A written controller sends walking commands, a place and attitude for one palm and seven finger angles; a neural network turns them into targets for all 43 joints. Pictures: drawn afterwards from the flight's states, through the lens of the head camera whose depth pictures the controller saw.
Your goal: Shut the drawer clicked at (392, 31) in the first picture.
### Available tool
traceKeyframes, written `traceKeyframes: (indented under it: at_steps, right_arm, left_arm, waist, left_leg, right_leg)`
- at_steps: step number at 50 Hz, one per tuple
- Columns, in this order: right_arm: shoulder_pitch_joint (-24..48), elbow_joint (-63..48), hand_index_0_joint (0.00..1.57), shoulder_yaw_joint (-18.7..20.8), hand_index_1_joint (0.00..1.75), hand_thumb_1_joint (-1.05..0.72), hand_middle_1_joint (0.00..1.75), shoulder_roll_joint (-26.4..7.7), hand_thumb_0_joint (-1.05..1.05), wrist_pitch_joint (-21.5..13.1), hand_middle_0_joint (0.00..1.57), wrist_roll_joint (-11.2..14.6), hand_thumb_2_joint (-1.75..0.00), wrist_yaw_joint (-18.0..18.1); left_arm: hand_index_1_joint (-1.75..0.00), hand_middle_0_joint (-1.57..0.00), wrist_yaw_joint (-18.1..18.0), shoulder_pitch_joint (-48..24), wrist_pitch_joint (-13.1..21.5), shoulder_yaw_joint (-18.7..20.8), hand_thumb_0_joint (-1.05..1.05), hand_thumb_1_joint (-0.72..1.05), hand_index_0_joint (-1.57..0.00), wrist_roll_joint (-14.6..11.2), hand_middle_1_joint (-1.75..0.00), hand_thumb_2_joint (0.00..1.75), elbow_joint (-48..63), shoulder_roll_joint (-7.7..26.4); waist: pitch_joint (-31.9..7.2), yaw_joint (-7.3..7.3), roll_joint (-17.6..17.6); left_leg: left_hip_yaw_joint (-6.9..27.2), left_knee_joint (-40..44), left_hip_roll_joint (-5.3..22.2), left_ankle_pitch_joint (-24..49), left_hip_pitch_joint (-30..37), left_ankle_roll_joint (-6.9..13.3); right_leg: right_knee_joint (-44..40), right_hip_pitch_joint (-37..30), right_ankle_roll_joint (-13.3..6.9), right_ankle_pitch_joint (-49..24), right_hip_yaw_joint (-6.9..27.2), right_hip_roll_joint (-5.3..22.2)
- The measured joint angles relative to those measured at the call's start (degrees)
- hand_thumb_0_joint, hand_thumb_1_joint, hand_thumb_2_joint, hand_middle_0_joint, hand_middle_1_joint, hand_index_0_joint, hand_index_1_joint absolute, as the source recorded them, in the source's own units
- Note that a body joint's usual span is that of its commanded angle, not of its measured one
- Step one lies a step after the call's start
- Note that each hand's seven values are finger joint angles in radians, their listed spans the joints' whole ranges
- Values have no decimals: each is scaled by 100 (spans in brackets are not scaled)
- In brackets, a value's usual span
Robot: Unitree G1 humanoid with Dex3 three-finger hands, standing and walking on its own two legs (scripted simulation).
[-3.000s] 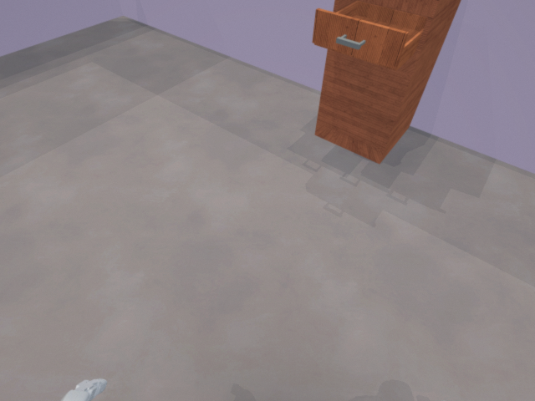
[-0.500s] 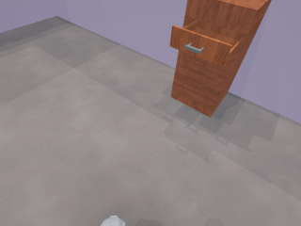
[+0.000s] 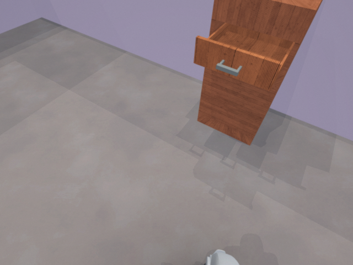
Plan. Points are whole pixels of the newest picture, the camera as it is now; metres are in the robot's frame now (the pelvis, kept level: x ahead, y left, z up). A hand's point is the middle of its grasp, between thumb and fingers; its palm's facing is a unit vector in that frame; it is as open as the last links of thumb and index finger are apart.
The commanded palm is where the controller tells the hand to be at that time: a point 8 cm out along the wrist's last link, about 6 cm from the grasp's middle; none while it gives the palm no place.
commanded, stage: walk to a spot facing it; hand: left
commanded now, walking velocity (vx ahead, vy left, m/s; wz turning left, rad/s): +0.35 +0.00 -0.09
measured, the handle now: (229, 67) +0.90 -0.21 -0.07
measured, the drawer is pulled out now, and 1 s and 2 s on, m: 0.21 0.21 0.21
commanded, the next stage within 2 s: turn to face it in 0.16 s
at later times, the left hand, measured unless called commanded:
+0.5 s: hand (117, 251) +0.19 +0.17 -0.20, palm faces +0.05 -0.99 -0.16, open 7.3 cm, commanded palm none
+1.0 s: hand (137, 181) +0.38 +0.14 -0.15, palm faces -0.25 -0.91 -0.32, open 7.4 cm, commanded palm none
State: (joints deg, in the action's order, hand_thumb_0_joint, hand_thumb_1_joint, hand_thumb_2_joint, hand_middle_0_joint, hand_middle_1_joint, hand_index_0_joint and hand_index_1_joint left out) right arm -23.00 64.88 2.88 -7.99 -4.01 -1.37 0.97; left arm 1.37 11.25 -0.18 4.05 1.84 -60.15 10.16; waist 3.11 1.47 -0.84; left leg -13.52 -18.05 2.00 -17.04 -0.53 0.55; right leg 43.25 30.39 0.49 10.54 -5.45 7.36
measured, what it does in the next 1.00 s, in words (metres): walks ahead, turning right: right foot, then left foot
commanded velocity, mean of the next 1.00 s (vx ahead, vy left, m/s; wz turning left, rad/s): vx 0.06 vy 0.00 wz -0.36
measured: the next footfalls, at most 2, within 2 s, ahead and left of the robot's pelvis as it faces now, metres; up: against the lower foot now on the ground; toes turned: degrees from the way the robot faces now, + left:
right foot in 0.10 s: +0.19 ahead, -0.14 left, +0.00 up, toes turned -9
left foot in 0.48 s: +0.33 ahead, +0.11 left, +0.00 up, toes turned +7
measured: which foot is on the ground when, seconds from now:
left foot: down 0.00-0.10, up 0.12-0.46, down 0.48-0.88, up 0.90-1.00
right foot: up 0.00-0.08, down 0.10-0.48, up 0.50-0.86, down 0.88-1.00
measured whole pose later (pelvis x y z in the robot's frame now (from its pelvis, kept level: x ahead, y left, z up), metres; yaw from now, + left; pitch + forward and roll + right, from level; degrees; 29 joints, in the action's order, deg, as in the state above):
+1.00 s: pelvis +0.22 -0.03 -0.01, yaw -18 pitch -1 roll +2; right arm -11.7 56.8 4.6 -14.3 3.9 -1.1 0.9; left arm -0.8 9.7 -1.2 3.9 1.4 -51.9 10.8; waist 4.1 0.6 4.0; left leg -5.8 -60.6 6.9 -25.1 -27.7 -3.7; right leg 34.5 17.8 -2.8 16.2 -4.8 1.5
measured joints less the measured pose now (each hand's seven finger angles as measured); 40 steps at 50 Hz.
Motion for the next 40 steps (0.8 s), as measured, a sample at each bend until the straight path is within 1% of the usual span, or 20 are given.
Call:
traceKeyframes:
  at_steps: [2,4,5,6,8,9,11,14,17,21,23,24,25,26,27,29,31,34,37,40]
  right_arm:
    - [-133,88,20,-1,30,-92,30,18,0,27,20,-23,-90,-10]
    - [-283,183,20,-13,30,-91,30,32,0,62,20,-20,-90,-18]
    - [-382,232,20,-21,30,-91,30,65,0,79,20,1,-90,-34]
    - [-389,286,20,-32,30,-91,30,74,0,124,20,35,-90,-50]
    - [-251,333,20,-27,30,-91,30,44,0,239,20,70,-90,-62]
    - [-148,318,20,-12,30,-91,30,22,1,278,20,69,-90,-63]
    - [90,208,20,24,30,-91,30,-39,1,312,20,43,-90,-62]
    - [448,-73,20,62,30,-91,30,-102,1,316,20,16,-90,-60]
    - [834,-324,19,71,30,-91,30,-143,1,306,20,10,-90,-64]
    - [1290,-524,20,69,30,-94,30,-297,1,250,20,25,-90,-59]
    - [1428,-616,20,36,30,-93,30,-322,1,196,20,38,-90,-54]
    - [1452,-677,20,13,30,-93,30,-346,1,157,20,38,-90,-49]
    - [1487,-716,20,4,30,-93,30,-324,1,124,20,23,-90,-28]
    - [1529,-761,20,-23,30,-93,30,-277,1,122,20,12,-90,-10]
    - [1564,-802,20,-59,30,-92,30,-235,0,126,20,0,-90,6]
    - [1597,-874,20,-113,30,-92,30,-156,0,157,20,-9,-90,33]
    - [1592,-910,20,-140,30,-92,30,-82,0,200,20,-6,-90,45]
    - [1534,-926,20,-101,30,-92,30,-28,0,253,20,22,-90,67]
    - [1483,-940,20,-24,30,-93,30,-109,-1,308,21,11,-90,60]
    - [1408,-926,20,43,30,-92,30,-222,-1,383,21,-8,-90,16]
  left_arm:
    - [-30,-20,9,-164,29,-5,0,91,-20,-1,-29,90,34,5]
    - [-30,-20,19,-296,120,-17,0,91,-20,6,-29,90,99,13]
    - [-30,-20,23,-332,213,-27,0,91,-20,17,-29,90,149,48]
    - [-30,-20,-5,-391,314,-16,0,91,-20,20,-29,90,178,39]
    - [-30,-20,-55,-432,427,-38,0,91,-20,-30,-29,90,226,-22]
    - [-30,-20,-79,-400,446,-55,0,91,-20,-44,-29,90,232,-53]
    - [-30,-20,-136,-274,439,-91,0,91,-20,-50,-29,90,183,-127]
    - [-30,-20,-266,-38,435,-33,-1,94,-21,-57,-30,90,74,-143]
    - [-30,-20,-260,189,403,-89,-1,94,-21,-37,-30,90,-47,-96]
    - [-30,-20,-215,482,305,-147,-1,93,-20,-36,-30,90,-194,-142]
    - [-30,-20,-195,637,205,-130,-1,92,-20,-48,-30,90,-244,-159]
    - [-30,-20,-186,732,144,-118,-1,92,-20,-61,-30,90,-253,-174]
    - [-30,-20,-176,778,71,-97,0,92,-20,-83,-30,90,-269,-153]
    - [-30,-20,-172,764,-10,-75,0,92,-20,-95,-30,90,-278,-111]
    - [-30,-20,-175,737,-81,-52,0,91,-20,-93,-30,90,-271,-77]
    - [-30,-20,-154,666,-167,4,0,91,-20,-74,-30,90,-231,-26]
    - [-30,-20,-115,571,-215,58,0,91,-20,-62,-30,90,-141,27]
    - [-30,-20,-90,427,-278,117,0,91,-20,-69,-30,90,61,73]
    - [-30,-20,-85,283,-334,157,0,91,-20,-63,-29,90,260,95]
    - [-30,-20,-85,122,-342,169,0,91,-20,-50,-29,90,454,116]
  waist:
    - [53,100,62]
    - [95,147,150]
    - [83,151,132]
    - [109,113,170]
    - [175,76,267]
    - [171,60,287]
    - [111,59,323]
    - [-38,85,332]
    - [-118,15,296]
    - [-75,-187,254]
    - [-53,-271,209]
    - [-71,-305,228]
    - [-82,-308,166]
    - [-48,-327,63]
    - [-10,-358,-5]
    - [45,-383,-58]
    - [87,-378,-82]
    - [100,-352,-36]
    - [90,-275,63]
    - [101,-184,189]
  left_leg:
    - [-37,-123,76,-241,154,-110]
    - [-39,-503,229,-607,222,-243]
    - [-7,-994,302,-855,103,-257]
    - [134,-1852,405,-1057,-199,-205]
    - [663,-3797,404,-1190,-1015,-93]
    - [817,-4508,383,-1041,-1408,-62]
    - [942,-5138,427,-625,-2069,-52]
    - [962,-4788,545,-244,-2738,-138]
    - [845,-3777,616,47,-2955,-246]
    - [732,-2470,550,364,-2696,-322]
    - [656,-1842,478,661,-2357,-350]
    - [627,-1520,481,951,-2144,-306]
    - [567,-1547,466,761,-2097,-130]
    - [485,-1712,446,578,-2118,5]
    - [395,-1799,457,454,-2096,85]
    - [226,-1735,505,398,-1970,129]
    - [70,-1529,523,465,-1807,115]
    - [-136,-1254,554,547,-1624,106]
    - [-334,-1134,612,564,-1521,72]
    - [-502,-1209,716,501,-1498,1]
  right_leg:
    - [-419,-184,-79,58,-74,-89]
    - [-889,-526,-192,56,-203,-245]
    - [-1118,-739,-293,-24,-234,-278]
    - [-937,-719,-341,-75,-265,-311]
    - [-614,-789,-345,231,-346,-369]
    - [-645,-906,-331,338,-372,-392]
    - [-935,-1211,-254,362,-426,-438]
    - [-1427,-1637,-240,318,-521,-476]
    - [-1732,-1946,-201,333,-512,-488]
    - [-1731,-2189,-65,519,-327,-517]
    - [-1526,-2237,25,723,-201,-530]
    - [-1334,-2212,74,873,-137,-564]
    - [-1026,-2103,63,1068,-71,-535]
    - [-525,-1913,53,1506,35,-501]
    - [102,-1664,50,1870,134,-508]
    - [1274,-1150,59,2027,194,-524]
    - [1915,-770,94,1781,156,-468]
    - [1955,-493,161,1530,73,-377]
    - [1408,-491,191,1450,7,-316]
    - [667,-687,171,1405,-45,-305]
